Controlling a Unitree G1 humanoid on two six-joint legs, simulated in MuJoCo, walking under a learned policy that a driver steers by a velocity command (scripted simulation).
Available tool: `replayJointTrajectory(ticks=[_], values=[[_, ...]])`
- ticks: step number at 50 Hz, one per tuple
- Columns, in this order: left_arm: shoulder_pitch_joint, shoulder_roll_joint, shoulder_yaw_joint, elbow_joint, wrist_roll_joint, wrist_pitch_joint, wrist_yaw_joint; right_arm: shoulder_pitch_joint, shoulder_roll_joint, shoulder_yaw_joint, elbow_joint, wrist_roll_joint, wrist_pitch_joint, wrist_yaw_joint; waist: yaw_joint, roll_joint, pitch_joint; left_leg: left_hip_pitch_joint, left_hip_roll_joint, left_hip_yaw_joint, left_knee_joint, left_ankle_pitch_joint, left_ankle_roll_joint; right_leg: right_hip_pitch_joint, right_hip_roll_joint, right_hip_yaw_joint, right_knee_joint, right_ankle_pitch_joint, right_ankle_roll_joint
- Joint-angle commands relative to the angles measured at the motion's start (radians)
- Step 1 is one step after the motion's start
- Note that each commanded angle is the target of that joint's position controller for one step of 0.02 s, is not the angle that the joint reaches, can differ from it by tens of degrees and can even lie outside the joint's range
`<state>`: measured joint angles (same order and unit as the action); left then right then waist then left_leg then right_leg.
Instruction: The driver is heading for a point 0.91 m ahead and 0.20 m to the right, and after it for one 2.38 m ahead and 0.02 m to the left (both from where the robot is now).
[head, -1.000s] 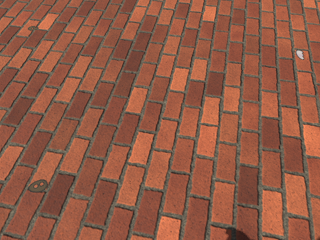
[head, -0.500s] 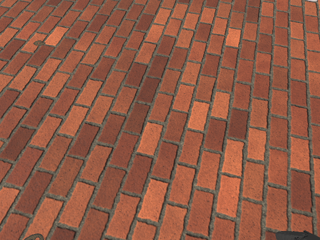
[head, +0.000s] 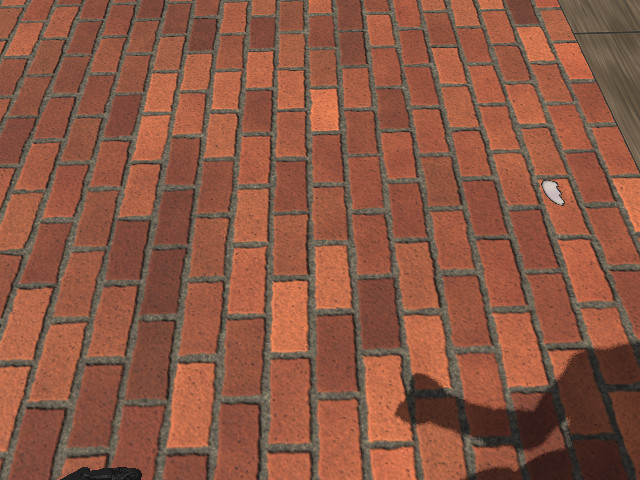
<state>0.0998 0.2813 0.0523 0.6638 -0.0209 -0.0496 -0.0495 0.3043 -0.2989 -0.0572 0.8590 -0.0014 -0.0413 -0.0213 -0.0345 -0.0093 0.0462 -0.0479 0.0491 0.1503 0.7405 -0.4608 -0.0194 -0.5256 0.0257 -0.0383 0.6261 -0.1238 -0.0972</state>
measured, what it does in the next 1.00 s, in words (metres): walks ahead, turning right: left foot, then right foot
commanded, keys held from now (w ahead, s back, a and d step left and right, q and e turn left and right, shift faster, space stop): w+e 0.76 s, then w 0.24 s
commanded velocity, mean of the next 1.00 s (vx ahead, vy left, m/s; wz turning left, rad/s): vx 0.50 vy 0.00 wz -0.52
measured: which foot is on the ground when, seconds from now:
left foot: up 0.00-0.42, down 0.44-0.96, up 0.98-1.00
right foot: down 0.00-0.46, up 0.48-0.94, down 0.96-1.00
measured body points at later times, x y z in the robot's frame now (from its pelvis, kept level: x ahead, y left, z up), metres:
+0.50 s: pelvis +0.29 +0.01 +0.01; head +0.32 +0.01 +0.46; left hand +0.41 +0.28 -0.10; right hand +0.44 -0.29 -0.06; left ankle +0.41 +0.10 -0.72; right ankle +0.12 -0.07 -0.68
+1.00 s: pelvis +0.51 -0.12 +0.00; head +0.55 -0.15 +0.45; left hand +0.84 -0.05 -0.06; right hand +0.36 -0.37 -0.13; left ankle +0.42 +0.10 -0.69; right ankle +0.56 -0.26 -0.72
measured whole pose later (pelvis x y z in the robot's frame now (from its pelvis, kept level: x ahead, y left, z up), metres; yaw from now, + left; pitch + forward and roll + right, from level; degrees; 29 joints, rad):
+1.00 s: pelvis +0.51 -0.12 +0.00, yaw -32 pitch +2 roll +1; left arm 0.05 0.27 0.05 0.58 -0.01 -0.04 -0.04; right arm 0.36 -0.31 -0.06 0.89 0.01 -0.05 0.00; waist -0.07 -0.01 0.06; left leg -0.02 0.09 0.15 0.66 -0.50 -0.03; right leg -0.50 0.01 -0.03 0.60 -0.14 -0.08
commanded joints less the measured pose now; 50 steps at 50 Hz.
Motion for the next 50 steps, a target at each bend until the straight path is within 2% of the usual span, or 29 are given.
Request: replayJointTrajectory(ticks=[1, 2, 3, 4, 5, 8, 10, 13, 17, 20, 21, 22, 23, 24, 25, 26, 27, 28, 29, 30, 34, 38, 41, 44, 46, 47, 48, 49, 50], values=[[0.322, 0.224, 0.073, -0.015, -0.001, -0.006, 0.017, -0.028, -0.126, -0.008, -0.142, 0.015, -0.084, 0.027, 0.154, -0.149, -0.392, -0.734, -0.063, -0.275, 0.684, -0.08, 0.017, 0.91, -0.347, 0.812, -0.316, -0.18, -0.297], [0.291, 0.182, 0.062, -0.015, 0.004, -0.012, 0.02, -0.098, -0.136, -0.007, -0.168, 0.039, -0.102, 0.035, 0.145, -0.095, -0.258, -0.761, -0.022, -0.254, 0.635, 0.001, 0.038, 0.787, -0.309, 0.654, -0.319, -0.131, -0.253], [0.227, 0.167, 0.057, -0.022, 0.005, -0.015, 0.02, -0.117, -0.119, -0.005, -0.169, 0.024, -0.109, 0.029, 0.095, 0.012, -0.166, -0.724, 0.022, -0.244, 0.527, 0.072, 0.04, 0.628, -0.263, 0.543, -0.327, -0.029, -0.217], [0.175, 0.133, 0.046, -0.036, 0.008, -0.017, 0.022, -0.122, -0.132, -0.014, -0.165, 0.0, -0.103, 0.021, 0.064, 0.013, -0.126, -0.662, 0.051, -0.24, 0.442, 0.112, 0.031, 0.521, -0.231, 0.47, -0.343, 0.08, -0.199], [0.148, 0.125, 0.041, -0.052, 0.017, -0.016, 0.026, -0.105, -0.131, -0.018, -0.165, -0.008, -0.091, 0.022, 0.036, -0.012, -0.109, -0.607, 0.06, -0.243, 0.414, 0.137, 0.021, 0.447, -0.209, 0.442, -0.367, 0.142, -0.201], [0.151, 0.148, 0.049, -0.049, 0.011, -0.02, 0.04, -0.094, -0.096, -0.012, -0.173, -0.018, -0.062, 0.019, 0.016, -0.022, -0.086, -0.57, 0.053, -0.215, 0.295, 0.193, -0.03, 0.334, -0.178, 0.366, -0.401, 0.258, -0.214], [0.177, 0.17, 0.056, -0.038, 0.006, -0.017, 0.053, -0.169, -0.075, -0.004, -0.197, -0.019, -0.057, 0.016, 0.037, -0.028, -0.058, -0.577, 0.036, -0.203, 0.151, 0.31, -0.054, 0.294, -0.146, 0.32, -0.406, 0.25, -0.191], [0.215, 0.175, 0.058, -0.02, 0.0, -0.005, 0.065, -0.28, -0.049, 0.008, -0.222, -0.012, -0.064, 0.023, 0.084, -0.059, -0.049, -0.498, -0.013, -0.196, -0.081, 0.505, -0.059, 0.26, -0.097, 0.286, -0.384, 0.148, -0.137], [0.272, 0.173, 0.059, 0.009, -0.009, 0.006, 0.068, -0.355, -0.078, -0.002, -0.251, 0.006, -0.078, 0.039, 0.11, -0.077, -0.046, -0.45, -0.047, -0.226, -0.217, 0.531, -0.04, 0.329, -0.131, 0.38, -0.323, 0.056, -0.113], [0.259, 0.169, 0.061, 0.012, -0.005, 0.015, 0.073, -0.314, -0.114, -0.02, -0.246, 0.009, -0.091, 0.044, 0.075, -0.113, -0.051, -0.392, -0.05, -0.24, -0.263, 0.414, 0.001, 0.403, -0.162, 0.466, -0.235, 0.068, -0.091], [0.243, 0.157, 0.058, 0.007, -0.003, 0.018, 0.072, -0.247, -0.124, -0.029, -0.229, 0.008, -0.096, 0.041, 0.037, -0.12, -0.071, -0.303, -0.054, -0.222, -0.299, 0.408, 0.024, 0.396, -0.144, 0.468, -0.185, 0.097, -0.074], [0.235, 0.121, 0.045, -0.002, 0.001, 0.016, 0.068, -0.147, -0.152, -0.044, -0.211, -0.003, -0.101, 0.034, -0.013, -0.103, -0.146, -0.126, -0.012, -0.242, -0.312, 0.408, 0.063, 0.358, -0.093, 0.43, -0.056, 0.126, -0.043], [0.248, 0.061, 0.022, -0.02, 0.019, 0.013, 0.065, 0.003, -0.207, -0.059, -0.2, -0.016, -0.101, 0.025, -0.066, 0.016, -0.29, 0.136, 0.163, -0.413, -0.295, 0.348, 0.125, 0.229, -0.023, 0.338, 0.225, -0.044, -0.005], [0.383, 0.025, 0.009, -0.048, -0.014, 0.005, 0.065, 0.066, -0.263, -0.074, -0.164, -0.02, -0.085, 0.032, 0.002, 0.369, -0.38, 0.403, 0.359, -0.879, -0.396, 0.102, 0.275, -0.123, 0.094, 0.228, 0.516, -0.478, 0.053], [0.37, 0.133, 0.027, -0.016, -0.021, 0.006, 0.068, 0.034, -0.164, -0.053, -0.185, 0.004, -0.08, 0.037, -0.019, 0.241, -0.294, 0.352, 0.361, -0.916, -0.436, -0.09, 0.251, -0.235, 0.006, 0.25, 0.641, -0.442, 0.068], [0.263, 0.179, 0.042, -0.027, -0.014, 0.011, 0.067, -0.002, -0.112, -0.04, -0.193, 0.005, -0.073, 0.032, -0.045, 0.146, -0.175, 0.237, 0.32, -0.754, -0.446, -0.048, 0.21, -0.259, -0.024, 0.224, 0.668, -0.346, 0.077], [0.214, 0.168, 0.042, -0.036, -0.005, 0.015, 0.068, -0.045, -0.1, -0.032, -0.197, -0.004, -0.067, 0.03, -0.03, 0.077, -0.11, 0.123, 0.278, -0.631, -0.462, 0.087, 0.191, -0.229, -0.057, 0.194, 0.653, -0.276, 0.085], [0.18, 0.155, 0.045, -0.048, 0.004, 0.014, 0.064, -0.07, -0.082, -0.027, -0.187, -0.008, -0.064, 0.029, -0.017, 0.072, -0.059, 0.043, 0.243, -0.543, -0.484, 0.194, 0.189, -0.215, -0.083, 0.19, 0.612, -0.23, 0.089], [0.187, 0.135, 0.045, -0.052, -0.002, 0.017, 0.057, -0.079, -0.074, -0.022, -0.181, -0.014, -0.066, 0.026, 0.005, 0.104, -0.048, -0.012, 0.218, -0.47, -0.507, 0.254, 0.18, -0.172, -0.109, 0.183, 0.587, -0.202, 0.089], [0.193, 0.116, 0.042, -0.053, -0.009, 0.022, 0.054, -0.082, -0.068, -0.023, -0.174, -0.012, -0.069, 0.026, 0.011, 0.124, -0.042, -0.04, 0.201, -0.417, -0.531, 0.286, 0.182, -0.152, -0.119, 0.167, 0.566, -0.19, 0.091], [0.133, 0.07, 0.03, -0.085, -0.002, 0.034, 0.049, -0.069, -0.108, -0.038, -0.138, -0.004, -0.077, 0.025, 0.011, 0.094, -0.018, -0.047, 0.216, -0.281, -0.583, 0.433, 0.217, -0.208, -0.142, 0.144, 0.451, -0.113, 0.112], [0.052, 0.056, 0.022, -0.099, -0.003, 0.022, 0.029, -0.069, -0.136, -0.044, -0.115, -0.002, -0.065, 0.021, -0.012, 0.077, -0.009, -0.013, 0.191, -0.133, -0.586, 0.534, 0.193, -0.183, -0.138, 0.103, 0.241, 0.081, 0.108], [-0.049, 0.027, 0.007, -0.128, -0.001, 0.01, 0.013, -0.009, -0.154, -0.045, -0.079, 0.011, -0.055, 0.022, -0.049, 0.059, 0.019, 0.001, 0.194, -0.083, -0.589, 0.54, 0.185, -0.123, -0.111, 0.057, 0.088, 0.129, 0.087], [-0.1, 0.043, 0.01, -0.155, -0.002, 0.006, 0.001, 0.029, -0.181, -0.052, -0.046, 0.031, -0.04, 0.028, -0.043, 0.067, 0.043, 0.082, 0.235, -0.076, -0.564, 0.612, 0.18, -0.102, -0.086, 0.035, -0.001, 0.044, 0.049], [-0.06, 0.078, 0.026, -0.154, 0.008, 0.006, 0.0, 0.023, -0.208, -0.058, -0.034, 0.04, -0.029, 0.024, 0.007, 0.096, 0.001, 0.126, 0.244, -0.052, -0.459, 0.898, 0.162, 0.005, -0.038, -0.004, -0.044, -0.042, 0.011], [0.044, 0.109, 0.046, -0.128, 0.012, 0.008, 0.003, 0.012, -0.215, -0.057, -0.029, 0.042, -0.022, 0.021, 0.078, 0.099, -0.066, 0.112, 0.225, -0.018, -0.323, 1.041, 0.141, 0.164, -0.003, -0.029, -0.09, -0.02, -0.015], [0.201, 0.159, 0.074, -0.078, 0.011, 0.012, 0.013, 0.018, -0.191, -0.045, -0.029, 0.036, -0.02, 0.015, 0.154, 0.083, -0.155, 0.01, 0.184, 0.019, -0.13, 1.04, 0.109, 0.415, 0.023, -0.03, -0.119, 0.04, -0.042], [0.369, 0.248, 0.098, -0.047, 0.011, 0.022, 0.034, 0.027, -0.127, -0.017, -0.059, -0.002, -0.027, 0.013, 0.204, -0.064, -0.289, -0.254, 0.129, 0.034, 0.205, 0.632, 0.066, 0.741, -0.174, 0.232, -0.073, 0.118, -0.103], [0.337, 0.307, 0.094, -0.05, 0.009, 0.015, 0.031, 0.142, -0.027, 0.018, -0.076, -0.006, -0.048, 0.03, 0.093, -0.264, -0.434, -0.577, -0.045, -0.096, 0.506, -0.139, 0.023, 0.956, -0.395, 0.738, -0.211, -0.085, -0.271]])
